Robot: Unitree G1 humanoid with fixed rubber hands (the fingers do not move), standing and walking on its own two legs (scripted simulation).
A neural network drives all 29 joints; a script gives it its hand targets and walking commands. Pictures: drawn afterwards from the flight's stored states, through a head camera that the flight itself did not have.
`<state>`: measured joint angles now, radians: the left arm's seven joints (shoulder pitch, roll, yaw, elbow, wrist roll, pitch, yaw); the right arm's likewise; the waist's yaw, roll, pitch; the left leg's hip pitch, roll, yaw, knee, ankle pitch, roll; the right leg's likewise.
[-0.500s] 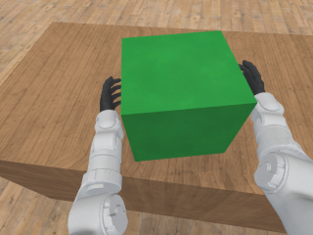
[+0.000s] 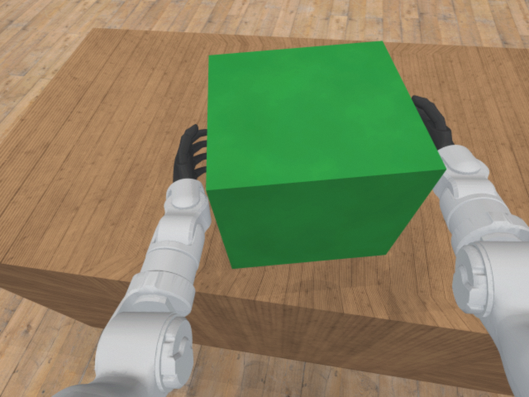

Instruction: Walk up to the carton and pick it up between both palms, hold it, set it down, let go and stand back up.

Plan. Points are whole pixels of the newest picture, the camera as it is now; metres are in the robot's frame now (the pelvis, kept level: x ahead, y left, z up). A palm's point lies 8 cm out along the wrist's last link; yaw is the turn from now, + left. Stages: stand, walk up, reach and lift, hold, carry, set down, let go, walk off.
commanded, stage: set down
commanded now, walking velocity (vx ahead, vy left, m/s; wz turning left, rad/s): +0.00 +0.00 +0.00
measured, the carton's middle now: (302, 161) +0.48 +0.00 +0.04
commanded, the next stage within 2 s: none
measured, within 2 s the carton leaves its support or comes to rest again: neither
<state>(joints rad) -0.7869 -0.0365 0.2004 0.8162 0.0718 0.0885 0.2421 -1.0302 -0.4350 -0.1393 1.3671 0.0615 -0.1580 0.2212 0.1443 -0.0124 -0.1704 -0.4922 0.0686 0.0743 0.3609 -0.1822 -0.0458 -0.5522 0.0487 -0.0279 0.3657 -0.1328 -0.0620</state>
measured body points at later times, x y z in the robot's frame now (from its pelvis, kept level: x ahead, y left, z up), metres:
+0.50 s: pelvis -0.02 +0.00 -0.01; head +0.11 -0.03 +0.42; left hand +0.43 +0.21 +0.07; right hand +0.52 -0.23 +0.09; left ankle -0.03 +0.15 -0.74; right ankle +0.01 -0.08 -0.74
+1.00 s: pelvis -0.02 +0.00 -0.01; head +0.06 -0.02 +0.44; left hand +0.43 +0.22 +0.18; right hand +0.51 -0.24 +0.20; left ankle -0.03 +0.15 -0.74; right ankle +0.01 -0.08 -0.74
